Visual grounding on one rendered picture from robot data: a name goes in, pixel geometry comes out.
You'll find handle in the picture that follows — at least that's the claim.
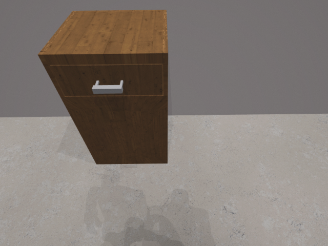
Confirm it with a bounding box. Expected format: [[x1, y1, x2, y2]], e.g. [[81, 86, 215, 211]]
[[92, 80, 124, 94]]

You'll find cabinet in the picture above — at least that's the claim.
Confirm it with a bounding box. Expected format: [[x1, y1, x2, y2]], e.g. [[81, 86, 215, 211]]
[[38, 10, 168, 165]]

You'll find drawer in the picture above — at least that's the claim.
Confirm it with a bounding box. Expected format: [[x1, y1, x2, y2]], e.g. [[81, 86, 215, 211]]
[[50, 64, 162, 96]]

